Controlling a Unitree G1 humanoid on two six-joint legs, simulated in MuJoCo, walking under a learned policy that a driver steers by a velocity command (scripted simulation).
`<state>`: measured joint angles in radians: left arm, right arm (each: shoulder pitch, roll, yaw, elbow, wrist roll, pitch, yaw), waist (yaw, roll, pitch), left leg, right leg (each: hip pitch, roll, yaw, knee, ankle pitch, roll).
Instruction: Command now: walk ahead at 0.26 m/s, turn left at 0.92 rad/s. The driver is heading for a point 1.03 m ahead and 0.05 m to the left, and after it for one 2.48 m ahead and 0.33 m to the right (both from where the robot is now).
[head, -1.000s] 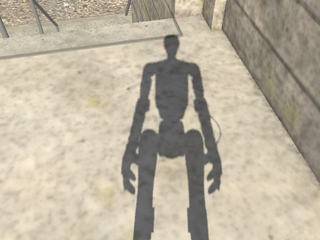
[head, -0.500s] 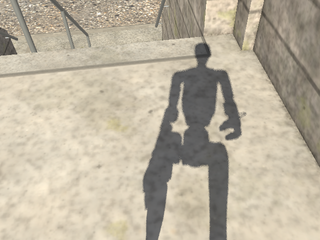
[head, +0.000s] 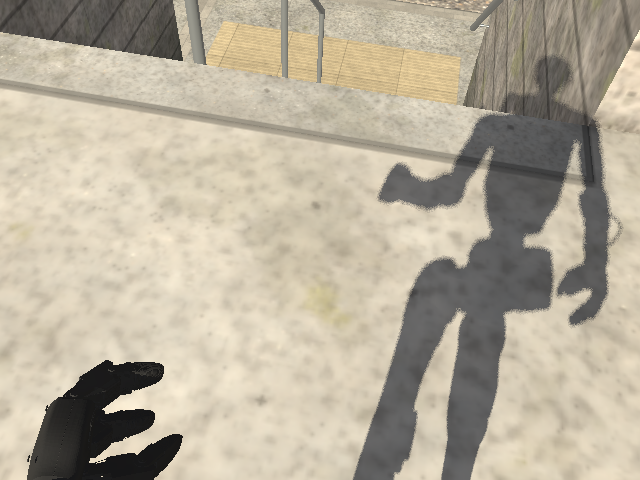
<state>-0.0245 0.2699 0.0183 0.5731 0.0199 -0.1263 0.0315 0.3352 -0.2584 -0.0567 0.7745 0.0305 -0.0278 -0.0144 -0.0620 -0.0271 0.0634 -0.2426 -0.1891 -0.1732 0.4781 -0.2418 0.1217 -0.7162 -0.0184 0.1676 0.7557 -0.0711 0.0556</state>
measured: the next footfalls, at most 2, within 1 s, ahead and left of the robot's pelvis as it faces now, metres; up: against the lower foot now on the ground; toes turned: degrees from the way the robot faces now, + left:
right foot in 0.10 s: +0.30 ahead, -0.10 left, +0.00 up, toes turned +16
left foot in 0.56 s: +0.12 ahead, +0.10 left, +0.00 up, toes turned +33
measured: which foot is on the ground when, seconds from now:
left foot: down 0.00-0.10, up 0.12-0.54, down 0.56-1.00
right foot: up 0.00-0.08, down 0.10-0.54, up 0.56-0.98, down 1.00-1.00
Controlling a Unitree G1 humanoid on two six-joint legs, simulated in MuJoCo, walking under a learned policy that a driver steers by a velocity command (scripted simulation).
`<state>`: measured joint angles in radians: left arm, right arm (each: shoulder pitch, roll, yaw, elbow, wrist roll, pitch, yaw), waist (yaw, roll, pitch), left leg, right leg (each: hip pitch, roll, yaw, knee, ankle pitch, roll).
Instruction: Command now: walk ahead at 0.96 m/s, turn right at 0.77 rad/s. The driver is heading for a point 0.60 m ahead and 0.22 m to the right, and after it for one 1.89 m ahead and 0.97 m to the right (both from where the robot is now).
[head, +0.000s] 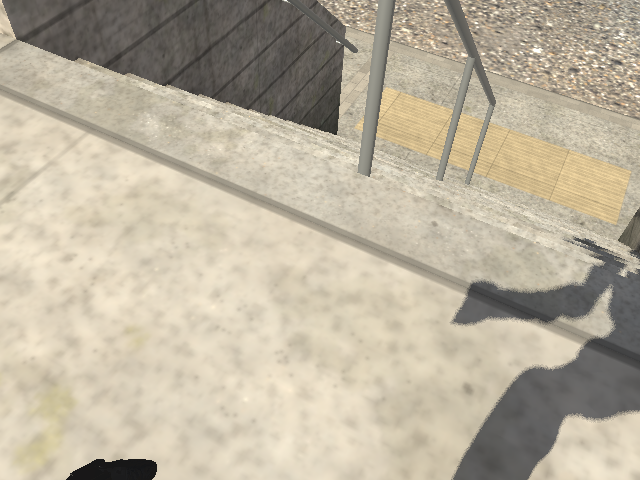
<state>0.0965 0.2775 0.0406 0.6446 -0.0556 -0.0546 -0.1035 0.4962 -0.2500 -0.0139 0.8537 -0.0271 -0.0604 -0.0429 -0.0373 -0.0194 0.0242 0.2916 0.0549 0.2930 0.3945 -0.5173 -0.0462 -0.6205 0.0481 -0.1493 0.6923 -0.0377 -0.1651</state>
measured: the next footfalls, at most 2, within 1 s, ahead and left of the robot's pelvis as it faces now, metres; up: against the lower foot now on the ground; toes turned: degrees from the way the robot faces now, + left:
left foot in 0.42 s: +0.60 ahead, +0.08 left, +0.00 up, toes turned -32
right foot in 0.92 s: +0.75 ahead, -0.37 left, +0.00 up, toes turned -59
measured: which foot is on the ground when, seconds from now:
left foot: down 0.00-0.02, up 0.04-0.40, down 0.42-0.92, up 0.94-1.00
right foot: down 0.00-0.44, up 0.46-0.90, down 0.92-1.00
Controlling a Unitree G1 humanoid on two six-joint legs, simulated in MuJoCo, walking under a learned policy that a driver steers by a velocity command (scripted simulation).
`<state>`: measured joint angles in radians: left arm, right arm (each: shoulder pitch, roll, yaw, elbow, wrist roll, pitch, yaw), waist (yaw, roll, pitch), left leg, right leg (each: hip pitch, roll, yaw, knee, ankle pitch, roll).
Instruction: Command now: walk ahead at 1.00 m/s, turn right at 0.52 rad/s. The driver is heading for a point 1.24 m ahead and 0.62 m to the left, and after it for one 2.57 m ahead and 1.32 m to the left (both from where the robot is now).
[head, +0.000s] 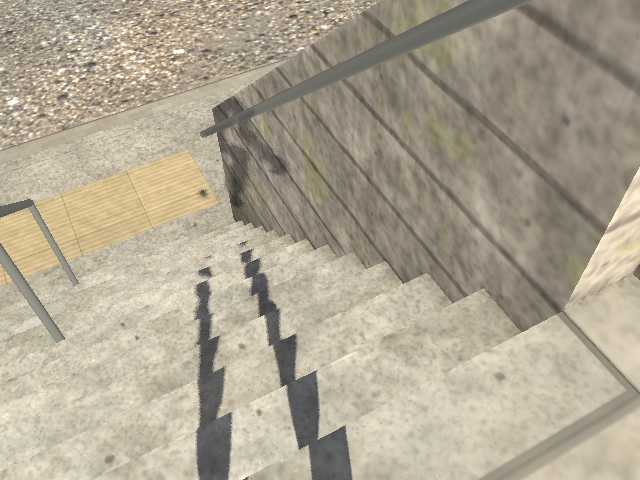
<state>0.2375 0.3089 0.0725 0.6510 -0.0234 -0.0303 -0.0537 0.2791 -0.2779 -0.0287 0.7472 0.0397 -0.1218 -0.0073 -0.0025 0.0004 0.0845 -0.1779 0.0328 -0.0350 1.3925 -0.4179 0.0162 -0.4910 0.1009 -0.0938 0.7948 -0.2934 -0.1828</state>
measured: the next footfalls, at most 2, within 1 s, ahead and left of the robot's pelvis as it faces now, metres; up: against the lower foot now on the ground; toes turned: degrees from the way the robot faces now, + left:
left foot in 0.36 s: +0.53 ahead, +0.17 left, -0.03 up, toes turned +19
right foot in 0.64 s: +0.68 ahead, -0.08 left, -0.06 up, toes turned +18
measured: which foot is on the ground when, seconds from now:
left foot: up 0.00-0.34, down 0.36-0.78, up 0.80-1.00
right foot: down 0.00-0.40, up 0.42-0.62, down 0.64-0.70, up 0.72-0.78, down 0.80-1.00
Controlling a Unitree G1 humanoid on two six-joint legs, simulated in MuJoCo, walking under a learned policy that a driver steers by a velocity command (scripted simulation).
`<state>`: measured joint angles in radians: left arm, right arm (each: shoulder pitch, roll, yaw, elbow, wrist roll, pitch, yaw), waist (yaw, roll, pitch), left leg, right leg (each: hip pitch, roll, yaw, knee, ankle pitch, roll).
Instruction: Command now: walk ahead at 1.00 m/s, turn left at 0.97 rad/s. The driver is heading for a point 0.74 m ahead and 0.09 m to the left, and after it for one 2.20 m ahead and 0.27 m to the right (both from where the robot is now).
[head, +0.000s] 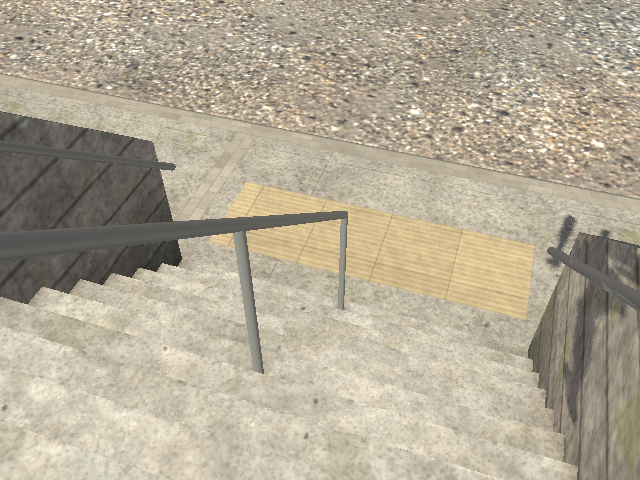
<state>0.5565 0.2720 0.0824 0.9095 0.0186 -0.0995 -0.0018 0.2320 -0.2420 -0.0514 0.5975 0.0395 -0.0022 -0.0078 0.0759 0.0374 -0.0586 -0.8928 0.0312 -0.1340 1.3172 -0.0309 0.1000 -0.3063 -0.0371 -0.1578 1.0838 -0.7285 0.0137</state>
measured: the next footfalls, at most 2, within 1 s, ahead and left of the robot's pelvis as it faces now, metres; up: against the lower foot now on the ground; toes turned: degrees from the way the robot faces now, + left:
left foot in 0.16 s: +0.19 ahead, +0.09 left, -0.20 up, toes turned +9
right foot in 0.52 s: +0.40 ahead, -0.13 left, -0.41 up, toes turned +35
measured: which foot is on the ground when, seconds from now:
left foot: up 0.00-0.14, down 0.16-0.52, up 0.54-0.88, down 0.90-1.00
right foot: down 0.00-0.14, up 0.16-0.50, down 0.52-0.92, up 0.94-1.00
